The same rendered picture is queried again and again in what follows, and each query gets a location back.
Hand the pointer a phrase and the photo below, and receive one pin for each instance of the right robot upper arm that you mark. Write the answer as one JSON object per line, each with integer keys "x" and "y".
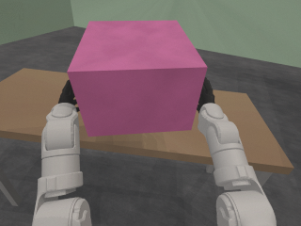
{"x": 244, "y": 208}

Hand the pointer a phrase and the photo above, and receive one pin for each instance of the left robot upper arm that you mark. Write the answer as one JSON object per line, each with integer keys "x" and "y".
{"x": 66, "y": 212}

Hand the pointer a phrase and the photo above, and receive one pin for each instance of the table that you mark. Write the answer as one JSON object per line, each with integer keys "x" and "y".
{"x": 28, "y": 96}

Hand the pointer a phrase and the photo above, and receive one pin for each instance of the right robot forearm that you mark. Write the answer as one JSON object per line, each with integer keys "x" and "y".
{"x": 231, "y": 169}

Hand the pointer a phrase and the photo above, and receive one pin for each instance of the robot left hand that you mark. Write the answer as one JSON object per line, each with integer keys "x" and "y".
{"x": 67, "y": 95}

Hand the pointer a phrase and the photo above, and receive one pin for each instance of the carton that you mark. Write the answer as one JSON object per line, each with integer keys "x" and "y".
{"x": 136, "y": 77}

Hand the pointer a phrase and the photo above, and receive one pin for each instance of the robot right hand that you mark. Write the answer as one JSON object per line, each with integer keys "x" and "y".
{"x": 206, "y": 95}

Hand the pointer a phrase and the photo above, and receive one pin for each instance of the left robot forearm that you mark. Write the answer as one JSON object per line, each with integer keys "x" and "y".
{"x": 60, "y": 150}

